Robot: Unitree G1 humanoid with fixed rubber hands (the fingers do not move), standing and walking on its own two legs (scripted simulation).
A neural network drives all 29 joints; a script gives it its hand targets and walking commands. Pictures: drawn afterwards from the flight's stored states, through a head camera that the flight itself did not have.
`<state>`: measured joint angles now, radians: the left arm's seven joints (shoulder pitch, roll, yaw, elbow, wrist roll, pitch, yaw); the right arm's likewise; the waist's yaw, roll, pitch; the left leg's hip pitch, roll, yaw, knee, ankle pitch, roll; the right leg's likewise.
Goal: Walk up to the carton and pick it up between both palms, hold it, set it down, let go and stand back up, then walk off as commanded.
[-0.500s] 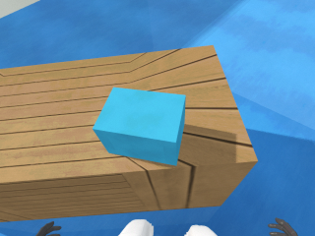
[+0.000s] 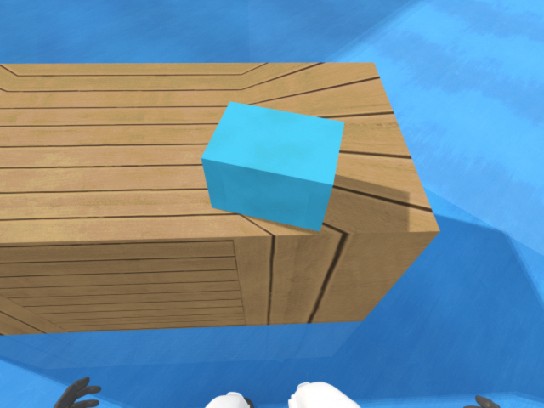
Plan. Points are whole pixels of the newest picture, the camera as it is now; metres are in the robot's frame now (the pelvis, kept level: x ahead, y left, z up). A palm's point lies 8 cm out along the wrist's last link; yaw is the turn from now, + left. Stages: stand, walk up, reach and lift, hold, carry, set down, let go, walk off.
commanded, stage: walk off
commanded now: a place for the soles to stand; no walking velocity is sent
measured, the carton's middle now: (275, 166) +0.56 -0.02 -0.04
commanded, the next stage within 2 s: none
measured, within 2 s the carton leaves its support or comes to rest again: neither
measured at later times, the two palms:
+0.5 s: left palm out of the picture -0.06 +0.26 -0.09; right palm out of the picture -0.10 -0.36 -0.13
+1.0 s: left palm out of the picture -0.22 +0.34 -0.10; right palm out of the picture -0.22 -0.30 -0.09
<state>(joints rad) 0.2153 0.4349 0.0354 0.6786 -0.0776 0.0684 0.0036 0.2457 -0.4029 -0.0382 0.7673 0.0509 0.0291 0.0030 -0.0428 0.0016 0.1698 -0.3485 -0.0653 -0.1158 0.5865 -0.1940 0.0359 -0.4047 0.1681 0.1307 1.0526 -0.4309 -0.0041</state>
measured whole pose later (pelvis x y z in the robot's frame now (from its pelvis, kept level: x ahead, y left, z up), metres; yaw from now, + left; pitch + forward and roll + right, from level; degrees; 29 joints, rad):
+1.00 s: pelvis -0.31 +0.01 -0.01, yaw +1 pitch -4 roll -2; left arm 0.25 0.47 0.03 0.71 -0.08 0.07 0.01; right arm 0.21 -0.40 -0.03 0.76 0.05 0.01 0.00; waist -0.04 -0.01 0.17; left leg -0.39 -0.07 -0.13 0.60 -0.15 0.04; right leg -0.39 0.17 0.16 1.12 -0.44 0.01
